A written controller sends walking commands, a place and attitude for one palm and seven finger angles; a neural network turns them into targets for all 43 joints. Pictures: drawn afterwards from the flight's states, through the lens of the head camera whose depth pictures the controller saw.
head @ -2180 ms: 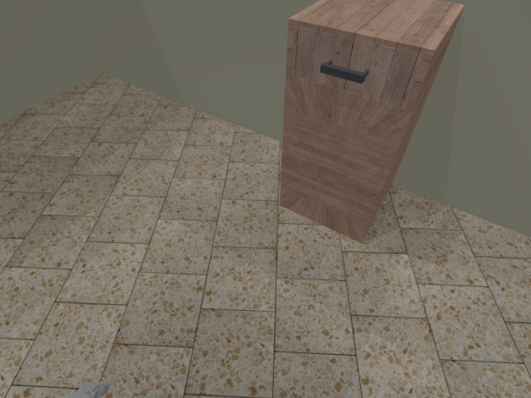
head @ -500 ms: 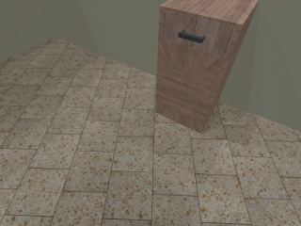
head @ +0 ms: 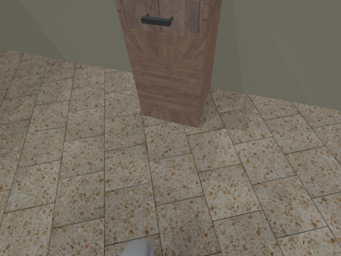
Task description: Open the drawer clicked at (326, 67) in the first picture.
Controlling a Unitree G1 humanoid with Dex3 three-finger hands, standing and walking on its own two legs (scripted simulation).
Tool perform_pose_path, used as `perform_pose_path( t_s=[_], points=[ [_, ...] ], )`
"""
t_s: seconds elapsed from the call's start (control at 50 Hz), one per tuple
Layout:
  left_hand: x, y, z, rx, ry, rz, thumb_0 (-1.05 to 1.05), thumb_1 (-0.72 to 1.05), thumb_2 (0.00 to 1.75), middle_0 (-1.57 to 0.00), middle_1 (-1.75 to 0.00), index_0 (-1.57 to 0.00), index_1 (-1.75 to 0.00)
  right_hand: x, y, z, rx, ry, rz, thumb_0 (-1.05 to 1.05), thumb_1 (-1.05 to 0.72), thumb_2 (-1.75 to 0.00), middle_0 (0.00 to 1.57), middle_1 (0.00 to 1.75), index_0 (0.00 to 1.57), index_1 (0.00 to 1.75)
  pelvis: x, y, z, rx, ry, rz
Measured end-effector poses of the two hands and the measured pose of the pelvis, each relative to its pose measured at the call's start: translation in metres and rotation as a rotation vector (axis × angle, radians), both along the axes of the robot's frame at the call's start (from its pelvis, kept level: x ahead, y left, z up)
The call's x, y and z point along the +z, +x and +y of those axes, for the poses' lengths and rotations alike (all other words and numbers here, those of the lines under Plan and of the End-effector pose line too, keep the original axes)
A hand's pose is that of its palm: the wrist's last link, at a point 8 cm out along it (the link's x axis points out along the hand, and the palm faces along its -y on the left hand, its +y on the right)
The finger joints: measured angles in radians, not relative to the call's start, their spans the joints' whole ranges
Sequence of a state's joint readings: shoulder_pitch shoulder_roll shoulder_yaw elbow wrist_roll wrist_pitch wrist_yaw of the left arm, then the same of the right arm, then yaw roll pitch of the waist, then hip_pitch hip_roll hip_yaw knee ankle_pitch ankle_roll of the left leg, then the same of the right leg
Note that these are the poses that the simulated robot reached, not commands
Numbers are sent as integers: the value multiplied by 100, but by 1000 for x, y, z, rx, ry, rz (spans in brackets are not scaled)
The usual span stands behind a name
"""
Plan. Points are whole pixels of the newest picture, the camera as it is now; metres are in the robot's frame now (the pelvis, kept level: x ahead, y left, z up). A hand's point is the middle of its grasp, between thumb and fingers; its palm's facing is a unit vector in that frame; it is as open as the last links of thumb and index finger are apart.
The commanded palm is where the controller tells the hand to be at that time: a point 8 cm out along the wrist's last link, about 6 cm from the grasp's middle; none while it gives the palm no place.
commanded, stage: turn to face it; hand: left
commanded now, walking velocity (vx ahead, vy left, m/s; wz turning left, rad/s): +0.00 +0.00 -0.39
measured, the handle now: (157, 19) +1.05 +0.15 +0.02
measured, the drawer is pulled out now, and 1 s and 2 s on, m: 0.00 0.00 0.00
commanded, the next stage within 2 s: take the last steps up to it in 0.38 s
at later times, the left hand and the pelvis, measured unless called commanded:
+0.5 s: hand out of the picture +0.07 +0.27 -0.18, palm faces -0.12 -0.97 -0.20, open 7.4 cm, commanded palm none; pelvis -0.01 +0.08 +0.00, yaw -11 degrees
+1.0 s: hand (109, 238) +0.18 +0.20 -0.17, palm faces -0.24 -0.96 -0.16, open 7.4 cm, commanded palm none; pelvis +0.05 +0.07 -0.01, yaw -13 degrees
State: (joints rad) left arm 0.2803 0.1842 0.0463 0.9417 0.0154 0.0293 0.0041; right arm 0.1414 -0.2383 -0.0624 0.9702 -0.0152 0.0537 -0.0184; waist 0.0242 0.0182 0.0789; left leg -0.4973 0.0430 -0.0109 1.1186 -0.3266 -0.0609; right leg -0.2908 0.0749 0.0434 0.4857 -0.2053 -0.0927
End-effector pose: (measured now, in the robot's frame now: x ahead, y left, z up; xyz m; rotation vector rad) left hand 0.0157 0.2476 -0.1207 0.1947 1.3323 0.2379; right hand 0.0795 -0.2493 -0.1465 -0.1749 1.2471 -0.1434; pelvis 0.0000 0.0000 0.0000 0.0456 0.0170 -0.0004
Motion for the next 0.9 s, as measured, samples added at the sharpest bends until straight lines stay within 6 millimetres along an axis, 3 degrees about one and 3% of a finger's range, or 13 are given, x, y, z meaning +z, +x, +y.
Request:
perform_pose_path(
  t_s=[0.18,0.38,0.44,0.62,0.76,0.9],
  points=[
    [-2,20,8,-60,-12,-41,1,91,90,-20,-30,-20,-30,12,-13,-4,-71,-51,-31,1,-91,-89,20,29,20,29,2,-2,11,-68,-28,9],
    [-22,41,48,-141,-56,-72,1,91,90,-20,-30,-20,-30,26,-34,42,-135,-80,-90,1,-91,-89,20,29,20,29,-3,-10,52,-140,-65,10],
    [-30,49,64,-165,-72,-75,1,91,90,-20,-30,-20,-30,29,-53,62,-165,-90,-94,1,-91,-89,20,29,20,30,-5,-13,68,-161,-63,0],
    [-23,66,90,-262,-85,-49,1,91,90,-20,-30,-20,-30,33,-121,111,-267,-69,20,1,-90,-89,20,29,20,30,6,-9,96,-236,-85,3],
    [-21,82,77,-329,-104,-1,1,91,90,-20,-30,-20,-30,24,-182,147,-382,-3,165,1,-90,-89,20,29,20,30,7,6,100,-256,-74,6],
    [-15,134,32,-381,-130,-79,1,91,90,-20,-30,-20,-30,17,-230,175,-444,99,363,1,-91,-89,20,29,20,30,4,25,87,-249,-56,1]
  ],
)
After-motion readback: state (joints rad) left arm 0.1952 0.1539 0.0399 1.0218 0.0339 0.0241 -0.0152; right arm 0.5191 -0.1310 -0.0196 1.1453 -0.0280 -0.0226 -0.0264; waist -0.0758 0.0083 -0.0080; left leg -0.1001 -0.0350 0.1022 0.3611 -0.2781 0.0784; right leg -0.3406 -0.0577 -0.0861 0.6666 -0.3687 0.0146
